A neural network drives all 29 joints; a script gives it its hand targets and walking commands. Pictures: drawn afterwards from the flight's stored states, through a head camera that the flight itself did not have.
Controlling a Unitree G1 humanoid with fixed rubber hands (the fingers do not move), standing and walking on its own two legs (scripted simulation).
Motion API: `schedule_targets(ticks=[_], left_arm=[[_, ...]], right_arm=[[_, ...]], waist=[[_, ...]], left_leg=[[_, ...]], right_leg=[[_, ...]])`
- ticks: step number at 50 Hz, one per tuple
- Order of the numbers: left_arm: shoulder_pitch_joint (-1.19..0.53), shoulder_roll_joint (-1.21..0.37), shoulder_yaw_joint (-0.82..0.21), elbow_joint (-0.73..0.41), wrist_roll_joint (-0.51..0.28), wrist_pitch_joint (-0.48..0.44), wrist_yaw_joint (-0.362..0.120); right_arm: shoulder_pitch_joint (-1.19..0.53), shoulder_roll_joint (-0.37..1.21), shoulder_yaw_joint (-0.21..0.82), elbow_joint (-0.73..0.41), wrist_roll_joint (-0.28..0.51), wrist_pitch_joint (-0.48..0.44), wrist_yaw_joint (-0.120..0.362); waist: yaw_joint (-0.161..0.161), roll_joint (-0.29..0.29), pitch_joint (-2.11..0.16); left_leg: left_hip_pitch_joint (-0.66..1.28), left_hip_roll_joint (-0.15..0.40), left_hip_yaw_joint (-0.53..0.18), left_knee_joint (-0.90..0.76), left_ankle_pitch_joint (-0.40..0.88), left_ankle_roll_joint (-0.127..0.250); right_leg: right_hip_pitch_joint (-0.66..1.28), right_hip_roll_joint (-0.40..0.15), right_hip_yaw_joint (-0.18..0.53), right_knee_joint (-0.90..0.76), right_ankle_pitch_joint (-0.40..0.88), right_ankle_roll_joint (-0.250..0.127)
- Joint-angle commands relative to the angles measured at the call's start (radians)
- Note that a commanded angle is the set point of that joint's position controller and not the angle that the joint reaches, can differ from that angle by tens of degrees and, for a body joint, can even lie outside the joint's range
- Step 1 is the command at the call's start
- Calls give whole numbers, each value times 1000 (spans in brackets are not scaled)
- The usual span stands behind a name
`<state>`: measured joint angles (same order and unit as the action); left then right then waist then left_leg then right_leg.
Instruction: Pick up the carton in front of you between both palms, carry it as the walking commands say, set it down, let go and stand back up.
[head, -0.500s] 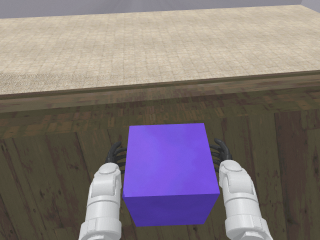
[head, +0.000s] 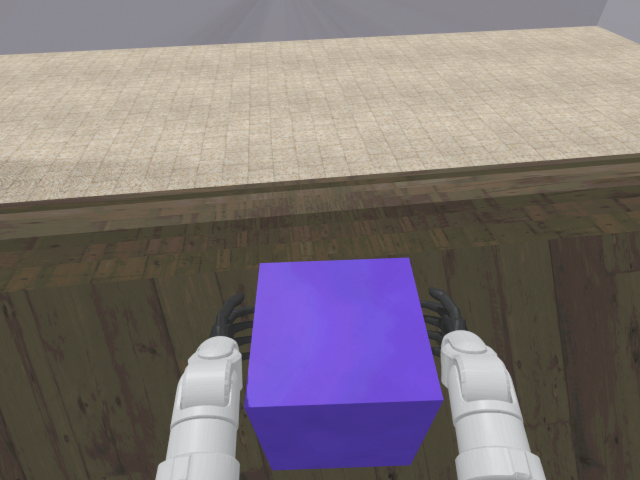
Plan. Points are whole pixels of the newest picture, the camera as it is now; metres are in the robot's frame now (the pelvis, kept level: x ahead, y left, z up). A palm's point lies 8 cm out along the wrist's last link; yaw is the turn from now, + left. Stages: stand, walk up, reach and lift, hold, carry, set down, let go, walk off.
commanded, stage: reach and lift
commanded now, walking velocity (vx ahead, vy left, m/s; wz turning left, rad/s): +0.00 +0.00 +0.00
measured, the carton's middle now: (337, 368) +0.30 +0.00 -0.04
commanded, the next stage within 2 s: hold in 0.06 s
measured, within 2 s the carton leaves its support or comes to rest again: neither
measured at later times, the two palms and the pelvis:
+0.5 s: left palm (219, 347) +0.27 +0.15 +0.05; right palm (457, 341) +0.28 -0.15 +0.05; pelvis -0.01 +0.00 +0.00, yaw +0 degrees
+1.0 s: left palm (222, 340) +0.28 +0.15 +0.05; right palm (457, 335) +0.29 -0.15 +0.05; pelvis +0.00 +0.00 +0.00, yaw -1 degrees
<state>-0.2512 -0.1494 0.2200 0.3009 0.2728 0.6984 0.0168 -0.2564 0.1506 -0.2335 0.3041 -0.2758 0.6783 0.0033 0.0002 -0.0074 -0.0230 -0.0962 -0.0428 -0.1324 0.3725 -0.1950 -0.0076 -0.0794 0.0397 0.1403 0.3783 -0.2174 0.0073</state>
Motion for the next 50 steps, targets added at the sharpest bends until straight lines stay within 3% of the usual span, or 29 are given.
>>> schedule_targets(ticks=[1,8,14,26,45,46,48,49,50], left_arm=[[-489,-942,-532,-57,-257,-37,-254],[-498,-941,-599,-155,-299,3,-249],[-494,-903,-521,-82,-250,38,-254],[-593,-938,-528,-67,-258,25,-261],[-525,-930,-533,-99,-263,31,-253],[-539,-930,-548,-106,-271,34,-253],[-544,-935,-575,-153,-293,39,-250],[-557,-932,-599,-177,-311,44,-246],[-576,-931,-626,-208,-331,52,-243]], right_arm=[[-451,949,525,-21,245,-16,243],[-459,949,592,-114,287,24,235],[-462,912,514,-47,240,59,239],[-558,933,516,-32,244,44,250],[-494,924,524,-66,252,50,245],[-512,922,541,-73,264,52,244],[-503,924,562,-115,282,57,238],[-513,924,585,-144,293,63,231],[-519,922,608,-178,305,72,224]], waist=[[0,2,-226],[-3,5,-265],[1,1,-126],[-4,6,-177],[-2,8,-198],[-2,26,-186],[2,37,-199],[2,40,-172],[-3,56,-150]], left_leg=[[96,-56,58,-31,224,-12],[130,-55,57,-40,263,-16],[85,-53,62,-70,101,-8],[91,-45,64,-54,66,-7],[120,-47,60,-55,182,-13],[6,116,46,33,35,10],[-95,127,-21,-20,-414,32],[-124,134,-45,-43,-553,45],[-128,157,-72,-59,-559,56]], right_leg=[[19,54,-59,-47,235,14],[59,54,-57,-55,281,18],[10,47,-63,-86,118,10],[6,46,-70,-68,78,3],[40,52,-66,-71,188,8],[-91,-112,-31,30,59,-11],[-165,-91,-5,24,-353,-19],[-224,-75,-15,34,-472,-17],[-272,-67,-44,74,-434,-10]])
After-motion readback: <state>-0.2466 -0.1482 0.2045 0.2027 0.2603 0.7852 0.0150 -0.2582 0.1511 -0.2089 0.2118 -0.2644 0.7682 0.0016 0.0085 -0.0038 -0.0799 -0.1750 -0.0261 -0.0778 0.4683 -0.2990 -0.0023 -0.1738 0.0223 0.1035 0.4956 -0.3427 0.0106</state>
